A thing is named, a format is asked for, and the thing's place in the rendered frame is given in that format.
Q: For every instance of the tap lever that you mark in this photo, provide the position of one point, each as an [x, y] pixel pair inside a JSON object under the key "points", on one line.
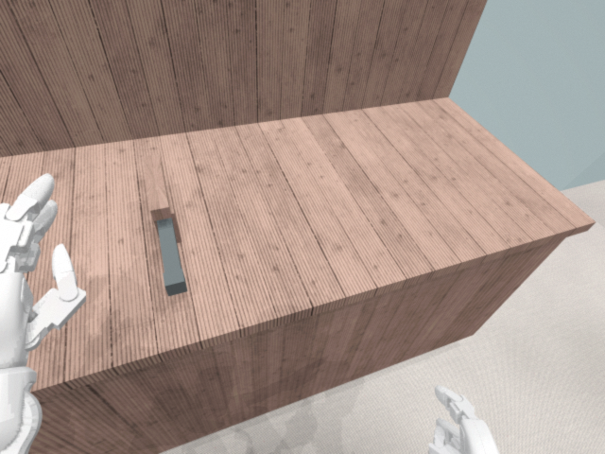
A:
{"points": [[174, 280]]}

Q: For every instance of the counter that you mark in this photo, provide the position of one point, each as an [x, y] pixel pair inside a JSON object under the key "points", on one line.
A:
{"points": [[335, 212]]}

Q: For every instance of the robot left forearm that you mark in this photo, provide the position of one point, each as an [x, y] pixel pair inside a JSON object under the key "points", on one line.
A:
{"points": [[20, 411]]}

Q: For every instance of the robot right hand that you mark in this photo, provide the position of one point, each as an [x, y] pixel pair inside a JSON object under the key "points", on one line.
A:
{"points": [[473, 435]]}

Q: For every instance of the robot left hand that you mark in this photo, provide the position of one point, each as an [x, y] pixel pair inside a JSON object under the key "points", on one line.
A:
{"points": [[22, 227]]}

